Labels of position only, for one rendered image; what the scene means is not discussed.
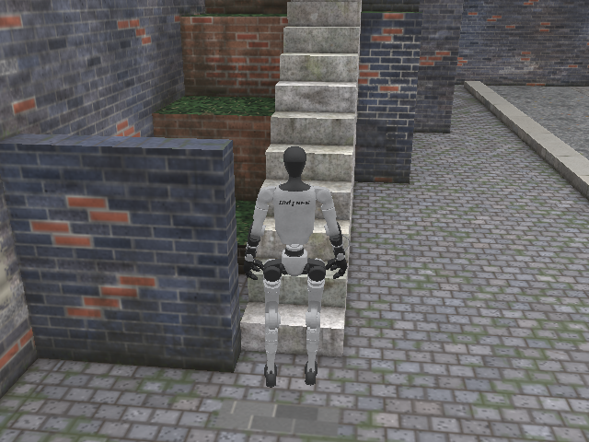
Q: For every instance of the stairs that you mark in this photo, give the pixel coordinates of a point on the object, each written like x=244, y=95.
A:
x=315, y=109

